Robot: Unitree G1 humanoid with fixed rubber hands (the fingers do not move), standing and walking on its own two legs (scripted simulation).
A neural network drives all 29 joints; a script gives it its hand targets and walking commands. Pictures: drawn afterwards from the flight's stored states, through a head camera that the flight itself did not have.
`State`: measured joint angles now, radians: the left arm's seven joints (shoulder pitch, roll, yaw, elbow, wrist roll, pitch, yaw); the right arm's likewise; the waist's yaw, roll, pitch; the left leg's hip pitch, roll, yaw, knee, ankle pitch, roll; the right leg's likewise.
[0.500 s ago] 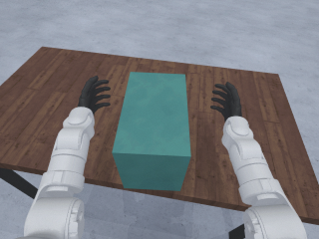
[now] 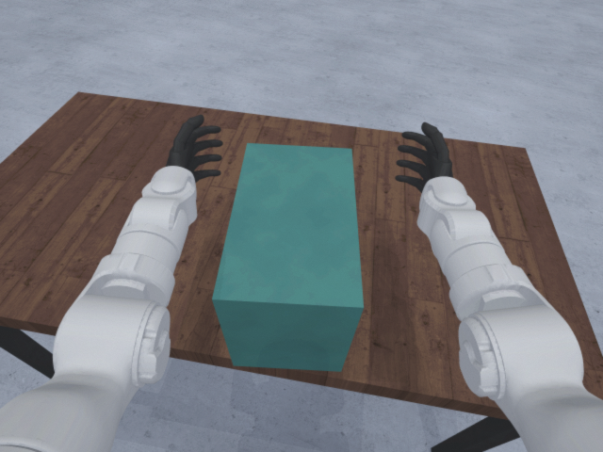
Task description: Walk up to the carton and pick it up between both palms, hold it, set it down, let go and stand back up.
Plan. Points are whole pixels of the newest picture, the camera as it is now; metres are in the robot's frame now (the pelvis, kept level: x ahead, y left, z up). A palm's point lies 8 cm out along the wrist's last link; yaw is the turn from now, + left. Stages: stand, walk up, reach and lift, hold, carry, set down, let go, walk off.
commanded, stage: reach and lift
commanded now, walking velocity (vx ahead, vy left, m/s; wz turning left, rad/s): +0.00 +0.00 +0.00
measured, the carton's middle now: (293, 255) +0.40 +0.05 +0.01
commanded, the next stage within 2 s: none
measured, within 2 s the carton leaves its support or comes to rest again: neither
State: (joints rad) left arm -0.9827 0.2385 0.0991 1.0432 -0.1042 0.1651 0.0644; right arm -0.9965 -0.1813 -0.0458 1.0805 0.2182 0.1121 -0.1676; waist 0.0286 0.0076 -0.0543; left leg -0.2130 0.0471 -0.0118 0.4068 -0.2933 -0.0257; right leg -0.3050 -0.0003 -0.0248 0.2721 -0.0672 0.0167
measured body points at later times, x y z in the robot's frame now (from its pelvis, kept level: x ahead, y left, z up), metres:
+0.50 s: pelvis -0.01 +0.01 -0.02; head +0.05 +0.01 +0.43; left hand +0.44 +0.18 +0.05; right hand +0.44 -0.13 +0.04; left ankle -0.06 +0.13 -0.74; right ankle +0.04 -0.14 -0.74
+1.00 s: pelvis -0.02 +0.00 -0.02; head +0.07 +0.00 +0.42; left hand +0.43 +0.17 +0.04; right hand +0.43 -0.09 +0.03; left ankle -0.06 +0.13 -0.74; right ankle +0.04 -0.14 -0.74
